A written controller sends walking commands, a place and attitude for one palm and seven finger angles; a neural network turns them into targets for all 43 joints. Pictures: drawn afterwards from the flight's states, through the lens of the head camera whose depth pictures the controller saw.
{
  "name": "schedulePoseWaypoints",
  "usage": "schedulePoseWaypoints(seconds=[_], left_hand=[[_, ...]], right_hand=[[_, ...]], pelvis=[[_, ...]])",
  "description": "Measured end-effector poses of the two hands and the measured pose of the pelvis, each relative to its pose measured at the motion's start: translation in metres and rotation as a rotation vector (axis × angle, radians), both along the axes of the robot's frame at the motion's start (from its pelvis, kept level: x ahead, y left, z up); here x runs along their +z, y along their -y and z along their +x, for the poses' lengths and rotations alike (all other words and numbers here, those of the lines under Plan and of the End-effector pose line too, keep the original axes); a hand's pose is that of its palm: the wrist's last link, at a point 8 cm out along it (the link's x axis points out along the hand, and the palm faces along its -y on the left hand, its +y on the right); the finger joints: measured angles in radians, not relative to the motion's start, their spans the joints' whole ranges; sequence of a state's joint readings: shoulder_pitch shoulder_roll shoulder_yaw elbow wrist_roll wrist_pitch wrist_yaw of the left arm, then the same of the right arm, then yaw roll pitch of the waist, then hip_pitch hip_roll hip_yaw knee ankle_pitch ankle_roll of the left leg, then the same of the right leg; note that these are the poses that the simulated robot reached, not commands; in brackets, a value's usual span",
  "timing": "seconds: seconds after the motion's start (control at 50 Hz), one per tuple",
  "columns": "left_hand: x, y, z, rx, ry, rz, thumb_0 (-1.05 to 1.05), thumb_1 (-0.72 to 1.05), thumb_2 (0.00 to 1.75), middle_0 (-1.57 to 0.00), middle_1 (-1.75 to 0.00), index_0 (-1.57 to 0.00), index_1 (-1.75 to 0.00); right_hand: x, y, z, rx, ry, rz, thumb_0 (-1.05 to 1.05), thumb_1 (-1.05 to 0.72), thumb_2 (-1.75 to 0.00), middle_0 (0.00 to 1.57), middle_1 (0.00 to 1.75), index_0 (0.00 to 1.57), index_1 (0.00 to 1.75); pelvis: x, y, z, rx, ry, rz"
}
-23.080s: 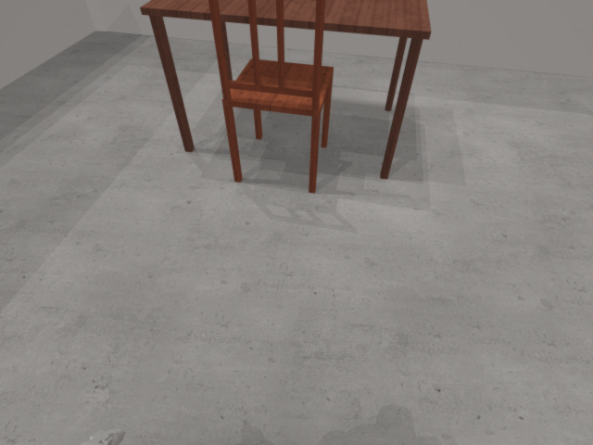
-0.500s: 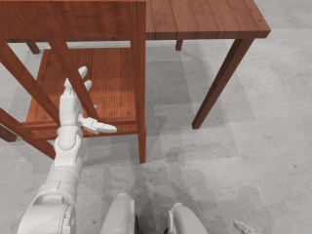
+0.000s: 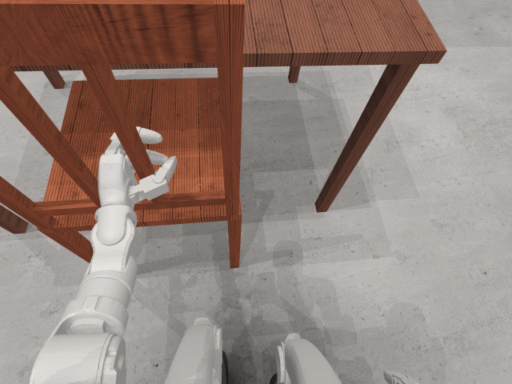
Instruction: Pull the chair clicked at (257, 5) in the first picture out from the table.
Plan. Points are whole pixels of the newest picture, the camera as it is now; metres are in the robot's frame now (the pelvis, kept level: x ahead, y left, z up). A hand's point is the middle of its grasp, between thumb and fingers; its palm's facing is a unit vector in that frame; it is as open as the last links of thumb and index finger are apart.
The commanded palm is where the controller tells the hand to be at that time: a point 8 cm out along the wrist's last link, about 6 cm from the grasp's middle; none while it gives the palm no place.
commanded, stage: hook a spindle and tug to test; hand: left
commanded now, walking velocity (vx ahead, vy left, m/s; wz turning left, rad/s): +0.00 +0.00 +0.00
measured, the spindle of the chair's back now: (63, 153) +0.44 +0.28 +0.06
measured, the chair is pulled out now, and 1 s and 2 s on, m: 0.00 0.02 0.17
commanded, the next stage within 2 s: step backward, pulling the chair out in 0.70 s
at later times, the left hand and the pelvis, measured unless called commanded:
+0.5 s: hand (157, 174) +0.43 +0.15 +0.02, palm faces +0.10 -1.00 +0.00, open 5.1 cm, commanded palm +0.38 +0.19 +0.02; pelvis +0.02 +0.01 +0.01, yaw -1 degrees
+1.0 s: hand (152, 183) +0.41 +0.15 +0.04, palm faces +0.07 -0.99 -0.12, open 5.3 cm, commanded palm +0.39 +0.21 +0.03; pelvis +0.05 +0.02 +0.08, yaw +0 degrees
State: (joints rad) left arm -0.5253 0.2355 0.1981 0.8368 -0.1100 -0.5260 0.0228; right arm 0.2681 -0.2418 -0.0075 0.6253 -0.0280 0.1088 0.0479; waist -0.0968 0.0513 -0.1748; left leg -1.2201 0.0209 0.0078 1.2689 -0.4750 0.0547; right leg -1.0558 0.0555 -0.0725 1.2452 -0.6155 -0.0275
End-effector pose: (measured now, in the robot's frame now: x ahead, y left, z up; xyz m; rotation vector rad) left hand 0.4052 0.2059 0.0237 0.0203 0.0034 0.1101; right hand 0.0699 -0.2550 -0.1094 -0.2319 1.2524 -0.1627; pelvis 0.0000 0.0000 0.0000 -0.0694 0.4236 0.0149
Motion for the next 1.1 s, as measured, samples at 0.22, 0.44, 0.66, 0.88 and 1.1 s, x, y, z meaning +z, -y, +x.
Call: schedulePoseWaypoints(seconds=[0.22, 0.44, 0.66, 0.88, 1.1], left_hand=[[0.000, -0.001, 0.000, -0.012, 0.001, -0.004, 0.01, 0.75, 0.82, -0.48, -1.45, -0.45, -1.44], [0.001, 0.000, -0.001, -0.012, -0.017, -0.020, 0.02, 0.77, 0.81, -0.43, -1.45, -0.44, -1.45], [0.002, 0.002, -0.012, -0.018, -0.035, -0.023, 0.02, 0.78, 0.80, -0.38, -1.45, -0.41, -1.45], [0.011, 0.000, -0.022, -0.044, -0.137, 0.071, 0.02, 0.74, 0.79, -0.40, -1.45, -0.42, -1.45], [0.032, -0.002, -0.018, -0.042, -0.469, 0.071, 0.06, 0.71, 0.77, -0.32, -1.20, -0.48, -1.45]], right_hand=[[0.003, -0.003, 0.008, 0.001, 0.013, 0.003, 0.01, -0.90, -0.90, 0.20, 0.30, 0.20, 0.30], [0.009, -0.007, 0.020, -0.011, 0.035, 0.016, 0.01, -0.90, -0.90, 0.20, 0.30, 0.20, 0.30], [0.017, -0.012, 0.043, -0.006, 0.060, 0.039, 0.01, -0.90, -0.90, 0.20, 0.30, 0.20, 0.30], [0.032, -0.022, 0.075, -0.007, 0.089, 0.036, 0.01, -0.90, -0.90, 0.20, 0.30, 0.20, 0.30], [0.101, -0.029, 0.078, -0.051, 0.109, -0.031, 0.01, -0.90, -0.90, 0.20, 0.30, 0.20, 0.30]], pelvis=[[0.001, -0.002, 0.003, -0.003, 0.000, -0.001], [0.006, -0.005, 0.011, -0.014, -0.002, 0.002], [0.014, -0.008, 0.029, -0.023, -0.005, 0.007], [0.031, -0.010, 0.040, -0.006, 0.068, 0.019], [0.095, -0.020, 0.053, 0.002, 0.200, 0.020]])
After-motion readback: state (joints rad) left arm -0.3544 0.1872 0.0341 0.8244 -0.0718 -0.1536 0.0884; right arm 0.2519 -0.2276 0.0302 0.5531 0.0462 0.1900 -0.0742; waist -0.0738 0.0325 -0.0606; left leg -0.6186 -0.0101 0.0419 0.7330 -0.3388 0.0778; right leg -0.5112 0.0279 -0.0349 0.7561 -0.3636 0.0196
